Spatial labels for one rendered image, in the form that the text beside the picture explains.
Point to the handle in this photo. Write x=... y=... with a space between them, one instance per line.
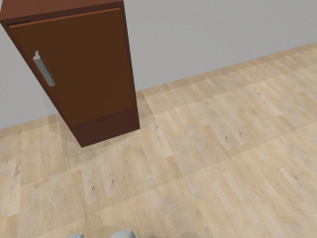
x=43 y=69

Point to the cupboard door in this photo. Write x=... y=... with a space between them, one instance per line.
x=86 y=55

